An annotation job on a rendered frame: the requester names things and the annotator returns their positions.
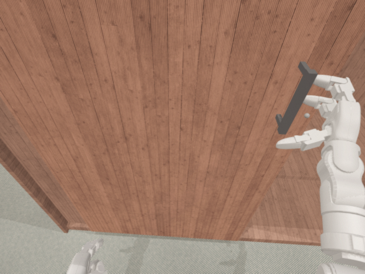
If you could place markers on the handle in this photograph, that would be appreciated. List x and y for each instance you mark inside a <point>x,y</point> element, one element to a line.
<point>302,90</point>

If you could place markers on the robot right forearm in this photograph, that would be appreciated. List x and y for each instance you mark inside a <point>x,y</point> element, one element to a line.
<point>342,197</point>

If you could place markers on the right robot hand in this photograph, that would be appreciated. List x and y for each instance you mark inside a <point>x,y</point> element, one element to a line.
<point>343,117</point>

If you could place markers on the left robot hand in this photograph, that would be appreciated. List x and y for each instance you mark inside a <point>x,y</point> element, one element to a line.
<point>82,264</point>

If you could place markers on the right robot upper arm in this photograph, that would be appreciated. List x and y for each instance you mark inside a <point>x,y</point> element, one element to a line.
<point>333,268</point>

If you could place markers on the wardrobe door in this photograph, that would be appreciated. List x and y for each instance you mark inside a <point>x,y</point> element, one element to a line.
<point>19,144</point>
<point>157,117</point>

